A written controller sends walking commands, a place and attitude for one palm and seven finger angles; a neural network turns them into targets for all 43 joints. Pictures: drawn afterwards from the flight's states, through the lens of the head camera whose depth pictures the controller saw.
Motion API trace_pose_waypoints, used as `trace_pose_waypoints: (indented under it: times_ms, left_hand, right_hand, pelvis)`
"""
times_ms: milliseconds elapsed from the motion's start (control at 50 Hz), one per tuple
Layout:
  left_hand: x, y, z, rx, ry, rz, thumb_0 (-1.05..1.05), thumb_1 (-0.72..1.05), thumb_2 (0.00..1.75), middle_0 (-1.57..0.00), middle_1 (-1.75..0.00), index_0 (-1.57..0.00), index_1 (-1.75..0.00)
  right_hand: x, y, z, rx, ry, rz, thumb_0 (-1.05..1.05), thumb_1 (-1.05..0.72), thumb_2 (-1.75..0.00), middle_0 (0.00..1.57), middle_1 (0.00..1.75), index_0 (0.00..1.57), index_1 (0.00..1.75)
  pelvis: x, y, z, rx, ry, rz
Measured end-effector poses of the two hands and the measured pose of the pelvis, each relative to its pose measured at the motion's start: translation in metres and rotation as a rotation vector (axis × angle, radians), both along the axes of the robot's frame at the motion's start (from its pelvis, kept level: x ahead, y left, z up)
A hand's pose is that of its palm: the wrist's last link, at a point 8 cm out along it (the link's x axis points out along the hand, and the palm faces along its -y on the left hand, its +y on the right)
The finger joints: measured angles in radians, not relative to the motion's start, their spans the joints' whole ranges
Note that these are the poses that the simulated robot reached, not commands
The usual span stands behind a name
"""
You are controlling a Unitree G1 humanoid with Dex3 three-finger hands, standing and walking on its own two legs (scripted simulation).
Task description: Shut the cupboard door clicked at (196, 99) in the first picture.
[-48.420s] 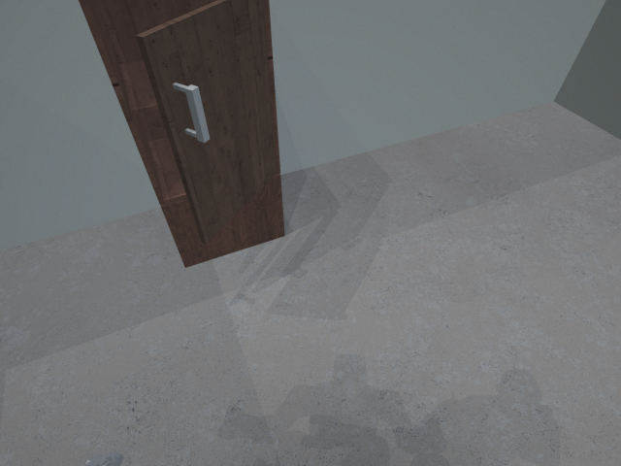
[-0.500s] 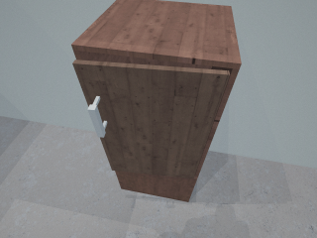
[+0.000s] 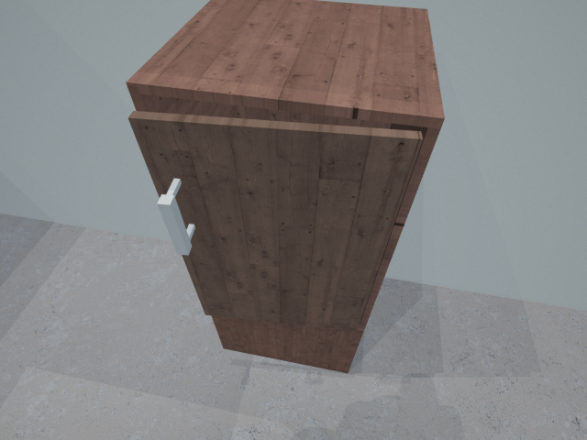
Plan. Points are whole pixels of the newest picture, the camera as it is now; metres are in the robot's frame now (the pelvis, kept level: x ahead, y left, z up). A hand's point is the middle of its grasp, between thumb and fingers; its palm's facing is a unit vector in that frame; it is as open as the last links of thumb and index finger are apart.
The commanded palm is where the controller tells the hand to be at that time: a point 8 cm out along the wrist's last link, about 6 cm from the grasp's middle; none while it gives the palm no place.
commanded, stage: raise the hand and make a fist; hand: left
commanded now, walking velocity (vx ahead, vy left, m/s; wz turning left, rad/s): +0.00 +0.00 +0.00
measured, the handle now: (180, 217) +0.44 +0.22 +0.03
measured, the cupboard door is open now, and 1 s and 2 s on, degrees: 5 5 5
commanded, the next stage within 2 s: bring the fist close to the handle in 1.94 s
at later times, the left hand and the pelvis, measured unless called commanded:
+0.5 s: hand out of the picture +0.11 +0.18 -0.06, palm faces +0.02 -1.00 -0.01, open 5.9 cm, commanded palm +0.11 +0.23 -0.04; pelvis -0.06 +0.01 -0.10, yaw +2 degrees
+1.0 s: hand (134, 417) +0.15 +0.21 -0.01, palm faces -0.03 -1.00 -0.04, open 3.6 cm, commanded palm +0.12 +0.26 +0.00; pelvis -0.06 +0.04 -0.08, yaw +1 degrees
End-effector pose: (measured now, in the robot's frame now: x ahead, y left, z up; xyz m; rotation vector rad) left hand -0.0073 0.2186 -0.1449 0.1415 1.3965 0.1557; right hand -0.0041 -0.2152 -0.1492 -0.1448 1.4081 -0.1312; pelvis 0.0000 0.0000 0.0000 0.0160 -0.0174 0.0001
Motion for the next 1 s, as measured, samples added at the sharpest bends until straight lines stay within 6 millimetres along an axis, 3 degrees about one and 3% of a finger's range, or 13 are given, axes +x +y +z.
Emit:
trace_pose_waypoints:
  times_ms: [60, 120, 180, 220, 260, 340, 420, 460, 560, 620, 700, 840, 1000]
  left_hand:
    - [0.006, 0.005, 0.005, 0.011, -0.043, 0.059, 0.01, 0.92, 0.90, -0.20, -0.30, -0.20, -0.30]
    - [0.060, 0.023, 0.052, 0.078, -0.436, 0.081, 0.03, 0.95, 0.90, -0.21, -0.30, -0.20, -0.31]
    - [0.116, 0.024, 0.104, 0.093, -0.824, 0.041, 0.03, 0.95, 0.90, -0.22, -0.32, -0.22, -0.33]
    - [0.144, 0.019, 0.126, 0.053, -1.050, -0.003, 0.03, 0.94, 0.90, -0.24, -0.35, -0.24, -0.35]
    - [0.158, 0.009, 0.136, -0.026, -1.243, -0.058, 0.02, 0.94, 0.90, -0.26, -0.37, -0.26, -0.38]
    - [0.150, -0.009, 0.123, -0.177, -1.447, -0.213, 0.01, 0.92, 0.90, -0.32, -0.44, -0.32, -0.44]
    - [0.120, -0.002, 0.089, -0.208, -1.361, -0.196, 0.01, 0.91, 0.90, -0.40, -0.51, -0.39, -0.52]
    - [0.106, 0.008, 0.081, -0.173, -1.315, -0.151, 0.01, 0.91, 0.90, -0.43, -0.55, -0.43, -0.56]
    - [0.095, 0.024, 0.103, -0.085, -1.382, -0.149, 0.02, 0.90, 0.90, -0.52, -0.65, -0.52, -0.66]
    - [0.108, 0.024, 0.115, -0.107, -1.427, -0.197, 0.02, 0.90, 0.90, -0.58, -0.71, -0.57, -0.71]
    - [0.128, 0.022, 0.115, -0.169, -1.365, -0.238, 0.02, 0.90, 0.90, -0.65, -0.79, -0.64, -0.79]
    - [0.135, 0.039, 0.126, -0.134, -1.313, -0.192, 0.02, 0.90, 0.90, -0.78, -0.93, -0.77, -0.93]
    - [0.137, 0.047, 0.135, -0.129, -1.350, -0.207, 0.02, 0.91, 0.90, -0.92, -1.09, -0.92, -1.09]
  right_hand:
    - [0.002, -0.003, 0.001, -0.018, -0.036, 0.001, 0.01, -0.93, -0.90, 0.20, 0.30, 0.20, 0.30]
    - [0.024, -0.015, 0.009, -0.074, -0.276, -0.013, 0.01, -0.93, -0.90, 0.20, 0.30, 0.20, 0.30]
    - [0.056, -0.027, 0.016, -0.088, -0.495, 0.017, 0.01, -0.92, -0.90, 0.20, 0.30, 0.20, 0.30]
    - [0.078, -0.034, 0.020, -0.097, -0.618, 0.042, 0.01, -0.92, -0.90, 0.20, 0.30, 0.20, 0.30]
    - [0.101, -0.039, 0.026, -0.107, -0.725, 0.073, 0.01, -0.92, -0.90, 0.20, 0.30, 0.20, 0.30]
    - [0.139, -0.043, 0.033, -0.126, -0.883, 0.140, 0.01, -0.91, -0.90, 0.20, 0.30, 0.20, 0.30]
    - [0.164, -0.033, 0.034, -0.127, -0.969, 0.172, 0.01, -0.91, -0.90, 0.20, 0.30, 0.20, 0.30]
    - [0.170, -0.023, 0.032, -0.114, -0.986, 0.184, 0.01, -0.91, -0.90, 0.20, 0.30, 0.20, 0.30]
    - [0.164, 0.009, 0.016, -0.063, -0.954, 0.224, 0.01, -0.91, -0.90, 0.20, 0.30, 0.20, 0.30]
    - [0.149, 0.025, 0.001, -0.028, -0.893, 0.226, 0.01, -0.91, -0.90, 0.20, 0.30, 0.20, 0.30]
    - [0.123, 0.036, -0.012, -0.003, -0.800, 0.175, 0.01, -0.91, -0.90, 0.21, 0.30, 0.20, 0.30]
    - [0.089, 0.030, -0.008, -0.045, -0.705, 0.104, 0.01, -0.90, -0.90, 0.21, 0.30, 0.20, 0.30]
    - [0.098, 0.014, 0.007, -0.113, -0.724, 0.132, 0.01, -0.91, -0.90, 0.20, 0.30, 0.20, 0.30]
  pelvis:
    - [-0.002, 0.001, -0.002, -0.010, 0.001, -0.005]
    - [-0.005, 0.002, -0.007, 0.000, 0.015, 0.003]
    - [-0.015, 0.005, -0.015, -0.002, 0.047, 0.041]
    - [-0.025, 0.006, -0.024, 0.001, 0.089, 0.043]
    - [-0.035, 0.005, -0.036, 0.007, 0.135, 0.033]
    - [-0.052, 0.002, -0.067, 0.014, 0.196, 0.017]
    - [-0.061, 0.003, -0.090, 0.003, 0.208, 0.020]
    - [-0.063, 0.005, -0.096, -0.010, 0.207, 0.026]
    - [-0.067, 0.009, -0.101, -0.049, 0.209, 0.042]
    - [-0.070, 0.014, -0.101, -0.065, 0.216, 0.046]
    - [-0.070, 0.020, -0.096, -0.067, 0.220, 0.039]
    - [-0.062, 0.031, -0.082, -0.058, 0.213, 0.024]
    - [-0.057, 0.039, -0.077, -0.060, 0.205, 0.027]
